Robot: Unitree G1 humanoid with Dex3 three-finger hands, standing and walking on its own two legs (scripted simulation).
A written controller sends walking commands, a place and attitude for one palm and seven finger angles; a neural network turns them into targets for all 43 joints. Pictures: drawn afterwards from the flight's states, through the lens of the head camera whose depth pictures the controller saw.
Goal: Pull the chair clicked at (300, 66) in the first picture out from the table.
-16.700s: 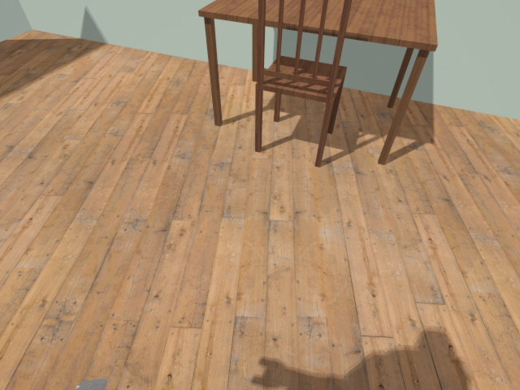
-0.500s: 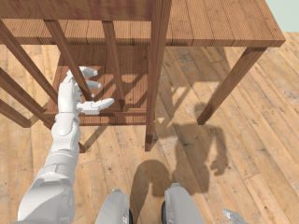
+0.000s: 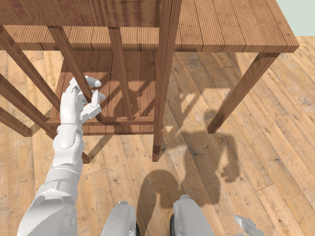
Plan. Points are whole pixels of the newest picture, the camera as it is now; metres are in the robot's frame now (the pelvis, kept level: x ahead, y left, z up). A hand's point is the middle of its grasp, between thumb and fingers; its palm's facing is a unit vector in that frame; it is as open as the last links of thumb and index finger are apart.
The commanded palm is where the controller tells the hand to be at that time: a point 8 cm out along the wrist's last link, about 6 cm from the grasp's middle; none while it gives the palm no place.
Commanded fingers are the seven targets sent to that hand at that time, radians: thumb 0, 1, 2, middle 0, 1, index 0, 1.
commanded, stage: hook a spindle and tug to test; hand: left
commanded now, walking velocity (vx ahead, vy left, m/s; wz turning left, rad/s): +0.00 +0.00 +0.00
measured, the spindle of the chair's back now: (84, 87) +0.47 +0.17 +0.06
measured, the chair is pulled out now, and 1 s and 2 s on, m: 0.00 0.04 0.18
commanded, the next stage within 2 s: step backward, pulling the chair out in 0.36 s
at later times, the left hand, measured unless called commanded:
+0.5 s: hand (96, 113) +0.41 +0.14 +0.02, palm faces +0.00 -1.00 -0.04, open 5.1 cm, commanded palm +0.39 +0.19 +0.02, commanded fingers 0.00 0.90 0.90 -0.50 -1.45 -0.50 -1.45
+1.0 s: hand (99, 116) +0.39 +0.13 +0.04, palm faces -0.02 -0.99 -0.14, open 4.9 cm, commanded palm +0.37 +0.18 +0.04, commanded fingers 0.00 0.90 0.90 -0.50 -1.45 -0.50 -1.45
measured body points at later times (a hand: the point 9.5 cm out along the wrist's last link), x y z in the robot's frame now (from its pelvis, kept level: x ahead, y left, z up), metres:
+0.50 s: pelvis +0.02 +0.00 +0.01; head +0.15 +0.01 +0.44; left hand +0.41 +0.20 +0.03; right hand +0.14 -0.25 -0.11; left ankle +0.01 +0.09 -0.62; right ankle +0.04 -0.13 -0.62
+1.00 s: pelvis +0.03 +0.01 +0.10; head +0.12 +0.01 +0.54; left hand +0.39 +0.18 +0.05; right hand +0.07 -0.26 -0.02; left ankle +0.01 +0.09 -0.62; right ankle +0.04 -0.12 -0.62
